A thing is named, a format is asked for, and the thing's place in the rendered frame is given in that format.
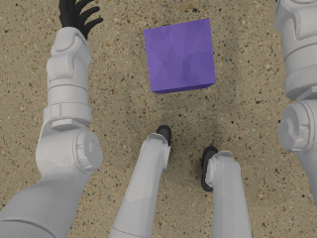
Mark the robot foot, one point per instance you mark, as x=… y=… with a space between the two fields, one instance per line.
x=208 y=153
x=164 y=131

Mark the robot left foot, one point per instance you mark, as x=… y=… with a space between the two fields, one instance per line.
x=164 y=131

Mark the robot right forearm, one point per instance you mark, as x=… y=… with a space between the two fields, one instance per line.
x=296 y=20

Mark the left robot hand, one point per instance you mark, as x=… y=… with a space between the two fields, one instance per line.
x=70 y=15

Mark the carton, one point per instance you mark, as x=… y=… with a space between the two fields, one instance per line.
x=180 y=56

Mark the robot left forearm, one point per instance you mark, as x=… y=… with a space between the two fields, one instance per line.
x=67 y=69

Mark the left robot upper arm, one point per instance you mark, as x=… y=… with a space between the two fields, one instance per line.
x=47 y=208

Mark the robot right foot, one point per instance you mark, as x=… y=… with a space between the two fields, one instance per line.
x=208 y=153

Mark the right robot upper arm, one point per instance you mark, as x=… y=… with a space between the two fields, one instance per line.
x=297 y=133

